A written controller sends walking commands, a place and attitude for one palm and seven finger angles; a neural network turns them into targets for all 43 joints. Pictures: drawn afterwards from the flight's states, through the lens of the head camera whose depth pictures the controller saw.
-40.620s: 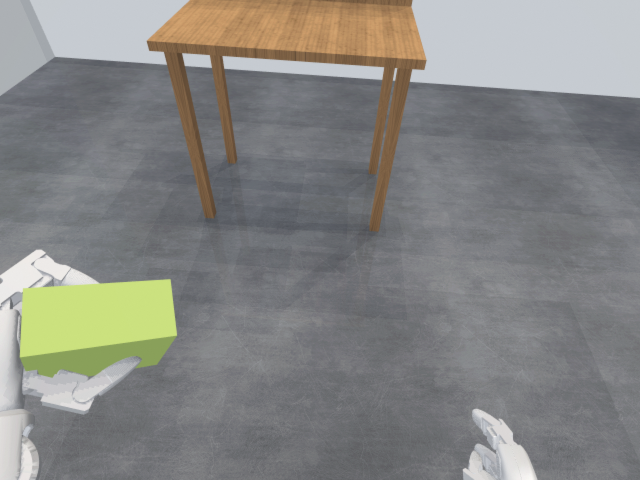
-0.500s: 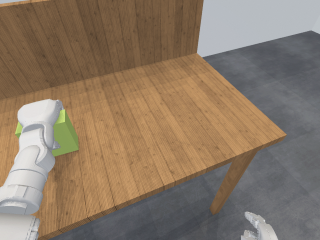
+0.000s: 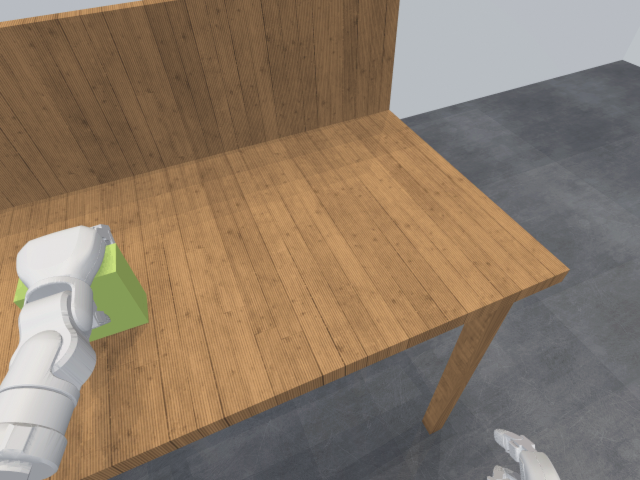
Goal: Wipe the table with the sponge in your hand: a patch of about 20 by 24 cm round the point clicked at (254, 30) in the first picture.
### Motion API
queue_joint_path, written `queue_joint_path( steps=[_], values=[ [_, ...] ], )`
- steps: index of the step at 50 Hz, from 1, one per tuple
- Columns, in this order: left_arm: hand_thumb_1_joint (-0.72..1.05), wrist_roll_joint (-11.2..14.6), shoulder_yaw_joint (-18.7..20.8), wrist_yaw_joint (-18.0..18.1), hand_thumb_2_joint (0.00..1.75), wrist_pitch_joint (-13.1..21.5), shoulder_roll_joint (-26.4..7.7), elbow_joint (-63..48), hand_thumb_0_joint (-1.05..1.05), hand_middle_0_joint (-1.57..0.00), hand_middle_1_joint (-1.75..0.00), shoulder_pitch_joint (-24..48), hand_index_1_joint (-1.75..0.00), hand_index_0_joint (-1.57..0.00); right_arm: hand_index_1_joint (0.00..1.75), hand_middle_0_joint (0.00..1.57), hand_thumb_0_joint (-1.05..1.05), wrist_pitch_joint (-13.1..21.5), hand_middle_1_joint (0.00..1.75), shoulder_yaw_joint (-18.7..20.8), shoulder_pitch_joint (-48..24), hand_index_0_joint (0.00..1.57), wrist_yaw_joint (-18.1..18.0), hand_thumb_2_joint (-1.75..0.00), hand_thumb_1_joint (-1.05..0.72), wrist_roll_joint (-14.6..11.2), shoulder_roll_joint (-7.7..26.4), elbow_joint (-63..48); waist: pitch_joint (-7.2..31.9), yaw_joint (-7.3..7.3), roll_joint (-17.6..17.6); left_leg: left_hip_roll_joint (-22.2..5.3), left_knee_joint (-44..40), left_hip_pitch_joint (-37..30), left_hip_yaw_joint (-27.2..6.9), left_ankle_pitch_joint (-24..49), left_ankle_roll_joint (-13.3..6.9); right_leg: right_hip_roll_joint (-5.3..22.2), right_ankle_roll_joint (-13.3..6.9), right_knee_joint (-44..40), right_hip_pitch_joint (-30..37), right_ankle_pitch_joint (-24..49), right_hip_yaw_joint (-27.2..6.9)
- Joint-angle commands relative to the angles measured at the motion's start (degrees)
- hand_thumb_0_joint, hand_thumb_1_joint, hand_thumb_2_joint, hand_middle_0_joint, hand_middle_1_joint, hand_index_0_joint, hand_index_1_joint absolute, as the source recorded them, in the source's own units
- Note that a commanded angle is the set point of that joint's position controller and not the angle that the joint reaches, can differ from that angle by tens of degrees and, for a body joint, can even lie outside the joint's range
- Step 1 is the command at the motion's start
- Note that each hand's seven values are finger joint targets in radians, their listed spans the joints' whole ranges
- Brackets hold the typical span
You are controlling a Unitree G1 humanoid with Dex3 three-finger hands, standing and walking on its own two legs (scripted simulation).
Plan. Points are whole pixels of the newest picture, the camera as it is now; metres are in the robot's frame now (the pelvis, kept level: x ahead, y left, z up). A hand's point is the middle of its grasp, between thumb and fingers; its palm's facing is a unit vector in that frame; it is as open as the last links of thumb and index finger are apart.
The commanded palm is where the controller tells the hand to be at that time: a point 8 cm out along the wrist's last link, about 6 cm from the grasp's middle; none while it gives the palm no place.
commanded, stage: wipe back along the first lane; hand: left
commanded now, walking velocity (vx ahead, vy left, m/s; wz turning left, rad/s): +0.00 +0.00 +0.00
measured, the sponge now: (95, 305) +0.31 +0.34 +0.05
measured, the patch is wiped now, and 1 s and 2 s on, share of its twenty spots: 0.95 0.95 0.95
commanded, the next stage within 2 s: lift the sponge slowly off the table in 1.22 s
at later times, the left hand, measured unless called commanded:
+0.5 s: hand (89, 313) +0.28 +0.31 +0.09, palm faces +0.01 -0.03 -1.00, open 9.7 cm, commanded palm +0.23 +0.29 +0.12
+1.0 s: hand (80, 354) +0.23 +0.29 +0.09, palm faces +0.08 -0.07 -0.99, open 9.7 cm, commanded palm +0.18 +0.27 +0.13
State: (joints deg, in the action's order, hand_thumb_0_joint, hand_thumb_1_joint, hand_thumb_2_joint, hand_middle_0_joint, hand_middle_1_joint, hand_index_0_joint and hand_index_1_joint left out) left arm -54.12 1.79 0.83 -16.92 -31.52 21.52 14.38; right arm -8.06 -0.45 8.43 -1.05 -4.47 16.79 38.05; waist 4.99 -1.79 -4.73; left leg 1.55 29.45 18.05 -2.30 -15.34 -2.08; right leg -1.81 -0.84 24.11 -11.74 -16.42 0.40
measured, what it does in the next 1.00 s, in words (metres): stands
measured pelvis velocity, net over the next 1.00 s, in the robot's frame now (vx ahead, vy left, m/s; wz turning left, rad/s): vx -0.01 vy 0.00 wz -0.02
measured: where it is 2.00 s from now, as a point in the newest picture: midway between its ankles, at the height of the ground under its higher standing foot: outside the picture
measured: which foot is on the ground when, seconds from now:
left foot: down 0.00-1.00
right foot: down 0.00-1.00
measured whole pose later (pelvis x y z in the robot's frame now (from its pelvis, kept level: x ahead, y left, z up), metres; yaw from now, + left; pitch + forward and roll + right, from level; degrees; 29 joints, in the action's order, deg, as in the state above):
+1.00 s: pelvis -0.01 +0.00 +0.00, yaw -1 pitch +0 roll -1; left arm -52.3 -0.8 2.9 -24.7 -27.4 -8.7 -10.5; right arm -6.0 -1.7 3.0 -0.1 -4.2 15.4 35.9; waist 4.9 -4.7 -5.9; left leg 1.3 30.9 14.8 -1.3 -16.3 -1.8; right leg -2.0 -1.0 27.2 -9.6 -17.8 -0.6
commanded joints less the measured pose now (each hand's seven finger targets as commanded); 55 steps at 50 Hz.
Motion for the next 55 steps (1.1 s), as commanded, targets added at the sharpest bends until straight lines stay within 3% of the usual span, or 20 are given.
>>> queue_joint_path(
  steps=[1,4,5,12,16,19,20,24,27,29,30,33,34,36,44,47,49,50,54,55],
  values=[
    [0.1,0.12,1.71,-1.27,1.3,-0.9,-10.41,-7.46,0.0,-1.2,-1.6,5.63,-1.6,-1.2,0.3,0.2,0.0,2.94,0.3,2.2,-8.21,0.2,-0.23,-0.9,-0.9,0.11,7.07,-9.28,9.23,-1.22,3.28,-0.09,-1.65,-7.15,-0.59,20.65,-1.28,-0.93,-3.12,-0.66,2.33,21.35,1.18],
    [0.1,0.66,3.06,-1.13,1.3,-1.34,-10.87,-8.77,0.0,-1.2,-1.6,2.73,-1.6,-1.2,0.3,0.2,0.0,3.07,0.3,2.1,-9.37,0.2,-0.17,-0.9,-0.9,0.15,7.13,-9.52,8.32,-2.0,3.5,-0.1,-1.93,-6.62,-0.67,19.4,-1.25,-0.99,-3.26,-0.61,2.55,20.63,0.68],
    [0.1,0.71,0.44,-1.15,1.3,-1.7,-8.35,-9.06,0.0,-1.2,-1.6,2.62,-1.6,-1.2,0.3,0.2,0.0,3.03,0.3,2.1,-9.07,0.2,-0.25,-0.9,-0.9,0.15,6.91,-9.86,7.93,-1.48,3.24,-0.05,-2.08,-6.5,-0.54,18.26,-1.29,-1.08,-3.08,-0.67,1.99,19.1,1.28],
    [0.1,0.65,-0.98,-0.96,1.3,-3.74,-7.05,-9.66,0.0,-1.2,-1.6,3.1,-1.6,-1.2,0.3,0.2,0.0,3.52,0.3,1.74,-10.24,0.2,-0.73,-0.9,-0.9,-0.09,6.75,-9.62,6.19,-1.21,4.9,-0.04,-2.57,-6.46,-0.76,14.85,-1.22,-1.18,-3.03,-1.28,0.64,15.66,1.19],
    [0.1,0.9,-1.56,-1.32,1.3,-3.66,-5.76,-12.94,0.0,-1.2,-1.6,0.4,-1.6,-1.2,0.3,0.2,0.0,4.09,0.3,1.58,-10.89,0.2,-0.54,-0.9,-0.9,0.04,6.29,-10.33,8.14,-1.77,4.54,0.12,-1.99,-7.19,-0.64,16.58,-1.28,-0.95,-3.01,-0.57,2.41,18.35,1.14],
    [0.1,1.18,0.95,-1.4,1.3,-3.67,-7.85,-14.4,0.0,-1.2,-1.6,-2.46,-1.6,-1.2,0.3,0.2,0.0,4.12,0.3,1.44,-12.01,0.2,-0.4,-0.9,-0.9,0.28,6.37,-10.34,7.42,-2.53,4.32,0.15,-1.78,-6.81,-0.57,17.03,-1.2,-0.94,-3.17,-0.31,2.94,20.06,0.13],
    [0.1,1.7,-0.33,-1.39,1.3,-3.67,-5.98,-15.45,0.0,-1.2,-1.6,-3.88,-1.6,-1.2,0.3,0.2,0.0,4.18,0.3,1.51,-11.85,0.2,-0.38,-0.9,-0.9,0.27,5.99,-10.82,7.73,-2.4,4.83,0.29,-1.57,-6.79,-0.28,17.09,-1.29,-0.88,-2.87,-0.2,3.37,20.38,0.7],
    [0.1,2.65,2.19,-1.05,1.3,-4.12,-7.95,-19.07,0.0,-1.2,-1.6,-6.62,-1.6,-1.2,0.3,0.2,0.0,4.37,0.3,1.29,-13.05,0.2,-0.09,-0.9,-0.9,0.35,6.06,-10.9,6.84,-2.98,4.81,0.19,-1.53,-6.38,-0.43,17.39,-1.06,-0.82,-2.88,0.13,3.51,21.56,-0.14],
    [0.1,3.04,0.46,-0.43,1.3,-4.66,-4.79,-20.98,0.0,-1.2,-1.6,-10.48,-1.6,-1.2,0.3,0.2,0.0,4.64,0.3,1.43,-13.1,0.2,0.11,-0.9,-0.9,0.31,5.59,-11.19,6.82,-3.16,4.35,0.08,-1.26,-7.01,-0.2,18.52,-0.97,-0.91,-2.72,0.32,3.16,21.8,0.65],
    [0.1,3.57,2.58,0.02,1.3,-5.07,-6.55,-23.46,0.0,-1.2,-1.6,-12.75,-1.6,-1.2,0.3,0.2,0.0,4.78,0.3,1.37,-14.22,0.2,0.22,-0.9,-0.9,0.39,5.69,-11.4,7.36,-3.94,4.7,0.0,-1.36,-7.07,-0.52,18.78,-0.9,-0.96,-2.92,0.56,4.0,22.49,-0.27],
    [0.1,3.7,0.78,0.2,1.3,-5.41,-4.15,-23.74,0.0,-1.2,-1.6,-13.71,-1.6,-1.2,0.3,0.2,0.0,4.8,0.3,1.42,-13.71,0.2,0.27,-0.9,-0.9,0.44,5.35,-11.57,7.27,-3.57,5.52,0.16,-0.96,-6.87,-0.03,19.29,-0.95,-0.85,-2.63,0.82,4.2,23.59,0.53],
    [0.1,3.82,0.2,0.26,1.3,-6.68,-3.7,-25.97,0.0,-1.2,-1.6,-14.78,-1.6,-1.2,0.3,0.2,0.0,4.79,0.3,1.24,-14.27,0.2,0.44,-0.9,-0.9,0.29,5.36,-11.65,6.25,-3.46,5.11,-0.09,-1.3,-6.59,-0.25,18.96,-0.8,-0.72,-2.48,0.84,3.6,23.06,0.56],
    [0.1,3.72,2.12,0.47,1.3,-6.9,-5.72,-26.67,0.0,-1.2,-1.6,-14.82,-1.6,-1.2,0.3,0.2,0.0,4.92,0.3,1.27,-15.06,0.2,0.31,-0.9,-0.9,0.4,5.52,-11.5,6.51,-3.91,5.3,-0.11,-1.45,-6.92,-0.36,18.33,-0.79,-0.96,-2.75,0.77,3.78,22.32,-0.32],
    [0.1,3.7,-0.18,0.28,1.3,-7.34,-2.76,-27.7,0.0,-1.2,-1.6,-17.68,-1.6,-1.2,0.3,0.2,0.0,5.14,0.3,1.15,-14.79,0.2,0.55,-0.9,-0.9,0.25,5.05,-11.87,6.64,-3.81,5.34,-0.04,-1.05,-7.0,-0.24,19.6,-0.77,-0.74,-2.53,1.2,4.11,23.48,0.49],
    [0.1,3.58,2.41,0.5,1.3,-8.85,-5.32,-32.64,0.0,-1.2,-1.6,-21.78,-1.6,-1.2,0.3,0.2,0.0,5.06,0.3,0.85,-17.09,0.2,0.46,-0.9,-0.9,0.51,4.97,-11.92,4.31,-4.64,4.9,-0.28,-1.75,-6.67,-0.66,16.8,-0.62,-1.17,-2.81,0.85,3.15,19.91,-1.01],
    [0.1,3.86,-0.62,0.34,1.3,-8.93,-1.33,-34.63,0.0,-1.2,-1.6,-25.92,-1.6,-1.2,0.3,0.2,0.0,5.47,0.3,0.82,-16.83,0.2,0.76,-0.9,-0.9,0.44,4.4,-12.51,4.72,-4.61,4.51,-0.34,-1.51,-6.98,-0.41,17.55,-0.66,-0.93,-2.59,1.1,3.49,20.37,-0.07],
    [0.1,3.45,0.99,0.48,1.3,-9.25,-3.58,-35.8,0.0,-1.2,-1.6,-25.9,-1.6,-1.2,0.3,0.2,0.0,5.39,0.3,0.61,-18.18,0.2,0.72,-0.9,-0.9,0.6,4.57,-12.35,4.25,-5.06,4.12,-0.53,-2.05,-7.01,-0.96,16.23,-0.5,-1.22,-2.92,0.85,3.03,18.26,-1.14],
    [0.1,3.28,-2.12,0.39,1.3,-9.42,-0.17,-36.54,0.0,-1.2,-1.6,-25.09,-1.6,-1.2,0.3,0.2,0.0,5.44,0.3,0.61,-17.64,0.2,0.7,-0.9,-0.9,0.46,4.2,-12.76,3.99,-4.25,4.01,-0.55,-1.93,-6.75,-0.56,16.07,-0.61,-1.14,-2.69,1.08,2.55,17.5,0.06],
    [0.1,3.34,0.83,0.83,1.3,-9.56,-2.98,-37.74,0.0,-1.2,-1.6,-27.87,-1.6,-1.2,0.3,0.2,0.0,5.63,0.3,0.63,-18.68,0.2,0.82,-0.9,-0.9,0.61,4.31,-12.32,3.76,-5.19,4.79,-0.65,-2.21,-7.09,-1.05,14.96,-0.48,-1.4,-2.96,0.66,2.74,16.55,-1.58],
    [0.1,3.18,-3.24,0.7,1.3,-9.9,1.28,-38.4,0.0,-1.2,-1.6,-27.59,-1.6,-1.2,0.3,0.2,0.0,5.72,0.3,0.46,-18.55,0.2,0.82,-0.9,-0.9,0.49,3.89,-12.93,3.29,-4.56,4.21,-0.67,-2.27,-6.69,-0.65,14.45,-0.55,-1.26,-2.71,0.81,2.05,15.16,-0.05]
  ],
)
